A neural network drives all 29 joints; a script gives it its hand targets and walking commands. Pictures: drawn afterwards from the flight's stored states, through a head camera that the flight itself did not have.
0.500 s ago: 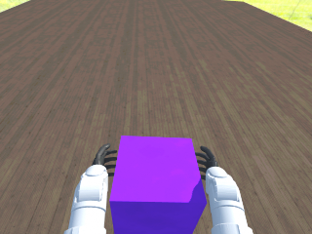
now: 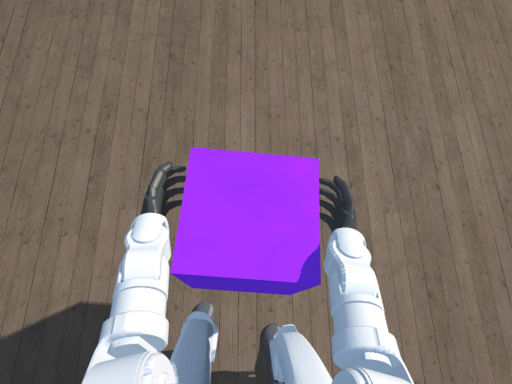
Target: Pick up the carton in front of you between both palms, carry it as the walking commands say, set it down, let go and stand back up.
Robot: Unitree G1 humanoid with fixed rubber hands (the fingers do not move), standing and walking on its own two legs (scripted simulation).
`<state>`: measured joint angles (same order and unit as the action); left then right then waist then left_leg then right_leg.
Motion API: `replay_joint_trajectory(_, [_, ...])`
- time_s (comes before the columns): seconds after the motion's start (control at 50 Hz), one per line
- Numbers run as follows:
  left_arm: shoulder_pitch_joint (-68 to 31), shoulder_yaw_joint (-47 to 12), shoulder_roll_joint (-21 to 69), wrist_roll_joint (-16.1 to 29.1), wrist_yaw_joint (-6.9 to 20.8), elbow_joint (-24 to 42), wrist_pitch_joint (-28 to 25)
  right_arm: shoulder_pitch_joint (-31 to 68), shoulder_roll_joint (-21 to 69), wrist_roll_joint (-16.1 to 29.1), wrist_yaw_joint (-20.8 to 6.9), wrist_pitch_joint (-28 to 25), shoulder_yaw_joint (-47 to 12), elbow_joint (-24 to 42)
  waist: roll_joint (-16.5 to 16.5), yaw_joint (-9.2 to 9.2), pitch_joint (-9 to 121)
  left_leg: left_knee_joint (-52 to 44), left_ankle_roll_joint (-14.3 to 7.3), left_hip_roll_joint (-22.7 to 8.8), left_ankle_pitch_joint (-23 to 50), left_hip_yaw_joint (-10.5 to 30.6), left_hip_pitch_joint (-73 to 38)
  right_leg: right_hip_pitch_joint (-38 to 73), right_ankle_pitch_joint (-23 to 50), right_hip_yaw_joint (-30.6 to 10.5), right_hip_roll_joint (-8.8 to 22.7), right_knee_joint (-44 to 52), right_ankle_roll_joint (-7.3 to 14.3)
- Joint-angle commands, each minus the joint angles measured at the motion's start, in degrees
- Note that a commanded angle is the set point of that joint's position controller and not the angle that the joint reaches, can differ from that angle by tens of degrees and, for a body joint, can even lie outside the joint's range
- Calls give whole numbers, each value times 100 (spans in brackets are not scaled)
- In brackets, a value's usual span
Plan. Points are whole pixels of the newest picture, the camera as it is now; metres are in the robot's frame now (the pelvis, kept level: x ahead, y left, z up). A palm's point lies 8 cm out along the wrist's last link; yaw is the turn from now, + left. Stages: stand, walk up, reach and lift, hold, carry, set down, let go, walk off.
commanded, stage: set down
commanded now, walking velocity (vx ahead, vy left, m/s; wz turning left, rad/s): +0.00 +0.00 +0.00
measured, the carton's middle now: (247, 231) +0.36 +0.02 -0.18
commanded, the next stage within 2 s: none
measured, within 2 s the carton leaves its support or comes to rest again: neither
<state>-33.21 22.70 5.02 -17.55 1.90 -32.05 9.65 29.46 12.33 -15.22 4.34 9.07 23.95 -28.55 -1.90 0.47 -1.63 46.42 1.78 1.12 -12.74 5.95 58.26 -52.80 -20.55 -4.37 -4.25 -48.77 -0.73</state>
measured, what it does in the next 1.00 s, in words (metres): lowers itself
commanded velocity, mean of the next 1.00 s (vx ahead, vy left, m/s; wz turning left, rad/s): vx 0.00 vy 0.00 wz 0.00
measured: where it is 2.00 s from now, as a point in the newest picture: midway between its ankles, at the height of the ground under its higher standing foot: (237, 359)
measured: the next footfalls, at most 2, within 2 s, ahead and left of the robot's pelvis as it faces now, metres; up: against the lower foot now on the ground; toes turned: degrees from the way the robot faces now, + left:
none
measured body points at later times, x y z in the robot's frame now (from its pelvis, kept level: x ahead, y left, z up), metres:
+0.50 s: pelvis -0.04 +0.02 -0.14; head +0.22 +0.05 +0.23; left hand +0.44 +0.17 -0.23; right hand +0.42 -0.13 -0.22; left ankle +0.08 +0.13 -0.69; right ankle +0.01 -0.12 -0.69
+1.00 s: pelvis -0.06 +0.01 -0.26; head +0.27 +0.03 +0.05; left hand +0.47 +0.17 -0.39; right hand +0.46 -0.13 -0.39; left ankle +0.08 +0.13 -0.69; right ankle +0.01 -0.13 -0.69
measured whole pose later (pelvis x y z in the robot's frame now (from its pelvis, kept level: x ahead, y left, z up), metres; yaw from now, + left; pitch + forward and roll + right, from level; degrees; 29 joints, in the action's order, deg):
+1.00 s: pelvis -0.06 +0.01 -0.26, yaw -5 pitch +48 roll -4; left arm -67.2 21.8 -7.0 -10.8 -2.9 -44.9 14.6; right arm 64.0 0.1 -7.2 7.9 13.9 25.9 -41.1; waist -2.1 1.6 2.9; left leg 104.0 4.0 5.6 -25.1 7.3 126.9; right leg -120.7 -35.3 -3.7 -9.9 -107.2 -5.0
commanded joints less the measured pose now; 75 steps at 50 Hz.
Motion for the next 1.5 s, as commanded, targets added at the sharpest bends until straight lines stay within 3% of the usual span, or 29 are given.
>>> replay_joint_trajectory(0.0, [-2761, -3372, 4875, 705, 1039, -37, -338, 3249, 4612, 756, -1056, -415, -3621, 110, 298, 28, 5831, 1024, -194, 550, 3413, -323, -3416, 116, 2792, 222, -471, -246, -322])
replay_joint_trajectory(0.06, [-2968, -3488, 4913, 751, 1006, -5, -191, 3562, 4620, 895, -1093, -279, -3770, 188, 254, 73, 6201, 1339, -147, 593, 2723, -432, -2798, -411, 2156, 326, -512, -640, -329])
replay_joint_trajectory(0.16, [-3370, -3143, 5097, 615, 1065, -426, 298, 4140, 4643, 847, -1342, 215, -3371, -135, 225, 108, 5635, 1641, -126, 636, 888, -575, -1526, -1456, 592, 498, -556, -1108, -275])
replay_joint_trajectory(0.26, [-3945, -2811, 5203, 552, 1093, -807, 644, 4758, 4549, 691, -1573, 547, -2807, -556, 374, -3, 5461, 2035, -88, 645, 115, -557, -942, -2579, -188, 654, -607, -1615, -183])
replay_joint_trajectory(0.42, [-4700, -2780, 5195, 734, 871, -985, 654, 5453, 4364, 804, -1590, 529, -2498, -876, 644, -69, 6173, 2892, 35, 681, 283, -582, -405, -3736, -166, 763, -686, -2582, -140])
replay_joint_trajectory(0.62, [-5351, -2887, 4908, 999, 707, -1029, 567, 6145, 4217, 1174, -1437, 464, -2707, -876, 592, 31, 6861, 3892, 79, 723, 567, -736, 311, -4406, -17, 894, -766, -3567, -246])
replay_joint_trajectory(1.0, [-6540, -2557, 3849, 1313, 850, -1422, 399, 7479, 3615, 1455, -923, 282, -2661, -1113, 326, 261, 6714, 5471, 70, 621, 423, -1023, 2231, -4869, 57, 976, -788, -5009, -321])
replay_joint_trajectory(1.2, [-7274, -2597, 3313, 1617, 893, -1648, 287, 8284, 3163, 1791, -790, 162, -2797, -1262, 262, 375, 6498, 6266, 53, 474, 456, -1062, 2506, -5026, 33, 1037, -727, -5771, -311])
replay_joint_trajectory(1.34, [-7541, -2662, 3232, 1981, 992, -1393, 165, 8590, 3402, 2110, -742, 53, -3307, -1106, -360, 644, 6537, 6663, -33, 466, 1060, -1011, 2662, -4752, 650, 1061, -705, -6160, -321])
replay_joint_trajectory(1.48, [-7179, -2385, 3211, 1838, 1124, -1795, 161, 8209, 3464, 1958, -787, 60, -3128, -1509, -441, 701, 5719, 6817, -86, 424, 846, -999, 3284, -5142, 537, 978, -699, -6243, -298])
